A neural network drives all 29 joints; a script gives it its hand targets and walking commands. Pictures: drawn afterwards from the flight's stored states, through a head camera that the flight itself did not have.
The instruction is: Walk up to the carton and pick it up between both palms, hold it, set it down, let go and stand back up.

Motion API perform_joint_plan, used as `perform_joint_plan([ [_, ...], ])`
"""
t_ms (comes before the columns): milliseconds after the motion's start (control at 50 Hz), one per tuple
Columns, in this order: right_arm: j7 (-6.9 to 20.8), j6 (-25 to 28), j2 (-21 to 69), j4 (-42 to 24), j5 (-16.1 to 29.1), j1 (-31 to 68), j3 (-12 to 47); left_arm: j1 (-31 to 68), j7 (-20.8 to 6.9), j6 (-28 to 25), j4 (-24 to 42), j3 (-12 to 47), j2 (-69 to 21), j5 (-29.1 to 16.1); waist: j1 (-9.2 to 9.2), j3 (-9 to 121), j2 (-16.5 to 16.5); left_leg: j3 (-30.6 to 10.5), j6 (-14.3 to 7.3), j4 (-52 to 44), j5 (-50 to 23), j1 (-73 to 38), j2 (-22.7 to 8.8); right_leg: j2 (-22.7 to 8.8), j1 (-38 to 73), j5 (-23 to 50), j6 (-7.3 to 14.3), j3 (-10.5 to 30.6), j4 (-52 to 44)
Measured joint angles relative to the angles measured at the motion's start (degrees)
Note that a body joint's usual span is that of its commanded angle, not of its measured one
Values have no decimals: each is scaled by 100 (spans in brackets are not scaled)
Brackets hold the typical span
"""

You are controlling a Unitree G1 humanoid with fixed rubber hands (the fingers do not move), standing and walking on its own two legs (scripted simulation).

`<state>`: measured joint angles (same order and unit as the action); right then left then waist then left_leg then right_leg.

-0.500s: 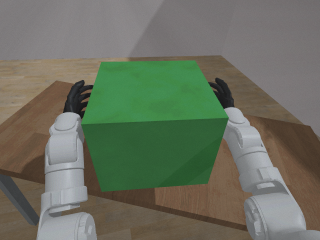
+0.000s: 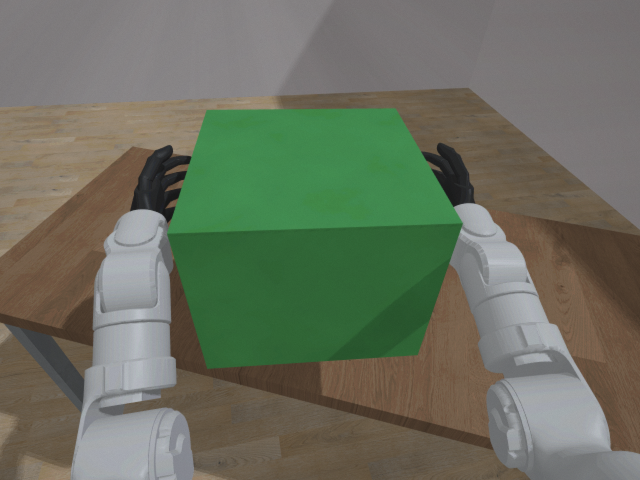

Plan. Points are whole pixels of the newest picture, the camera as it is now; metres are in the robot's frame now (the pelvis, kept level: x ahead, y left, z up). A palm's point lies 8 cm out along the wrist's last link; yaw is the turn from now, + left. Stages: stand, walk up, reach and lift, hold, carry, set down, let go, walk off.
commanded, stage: hold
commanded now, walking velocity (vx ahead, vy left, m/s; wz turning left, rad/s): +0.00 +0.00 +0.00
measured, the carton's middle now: (308, 228) +0.40 +0.01 +0.12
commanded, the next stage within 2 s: none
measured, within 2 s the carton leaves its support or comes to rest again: neither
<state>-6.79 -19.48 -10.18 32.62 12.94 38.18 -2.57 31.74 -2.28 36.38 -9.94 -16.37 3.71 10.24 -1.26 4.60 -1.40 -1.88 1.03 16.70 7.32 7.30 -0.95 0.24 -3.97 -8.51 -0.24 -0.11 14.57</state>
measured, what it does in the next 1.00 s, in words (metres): stands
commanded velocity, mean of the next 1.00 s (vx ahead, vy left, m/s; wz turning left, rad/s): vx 0.00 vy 0.00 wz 0.00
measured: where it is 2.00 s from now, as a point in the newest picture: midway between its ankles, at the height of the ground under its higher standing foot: outside the picture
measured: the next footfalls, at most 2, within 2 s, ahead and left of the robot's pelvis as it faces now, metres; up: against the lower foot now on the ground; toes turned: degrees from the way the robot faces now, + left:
none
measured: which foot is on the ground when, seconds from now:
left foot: down 0.00-1.00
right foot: down 0.00-1.00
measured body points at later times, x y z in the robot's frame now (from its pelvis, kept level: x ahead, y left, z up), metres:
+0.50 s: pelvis +0.00 +0.00 +0.00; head -0.04 +0.02 +0.45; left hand +0.36 +0.20 +0.19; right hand +0.38 -0.17 +0.18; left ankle +0.02 +0.13 -0.75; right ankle -0.01 -0.12 -0.75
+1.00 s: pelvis +0.00 +0.00 +0.00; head -0.06 +0.04 +0.44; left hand +0.36 +0.19 +0.18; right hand +0.37 -0.18 +0.19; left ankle +0.02 +0.13 -0.75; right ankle -0.01 -0.12 -0.75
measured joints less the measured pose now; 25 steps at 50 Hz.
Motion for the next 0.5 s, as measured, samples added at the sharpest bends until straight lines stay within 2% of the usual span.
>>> perform_joint_plan([
  [80, -63, 75, 45, -168, -7, -44, -1, -52, 10, -137, 83, -16, 41, -118, -63, 15, 5, -87, 24, 47, 61, -39, -11, 18, 120, -28, 22, -84, -63],
  [200, -127, -47, 62, -53, -48, -72, 130, -113, -199, -49, 11, -110, -5, 95, -189, -76, -120, -116, 34, -20, 107, -336, -1, 10, 422, -93, 33, -115, -118],
  [300, -240, -46, 11, -401, 160, -342, 283, -374, -185, 44, 405, 13, 2, 76, -251, -151, -174, -114, 31, 105, 187, -312, -8, 19, 433, -132, 27, -112, -69],
  [400, -268, -2, -26, -730, 307, -467, 252, -440, -95, 57, 743, 101, -6, 14, -213, -166, -118, -93, 8, 196, 211, -220, -12, 25, 362, -106, 12, -84, -49],
  [500, -141, -68, -2, -484, 187, -311, 164, -299, -130, 125, 556, -5, -76, 123, -134, -181, -70, -42, -8, 53, 102, -287, 9, -1, 362, -39, -6, -35, -84],
])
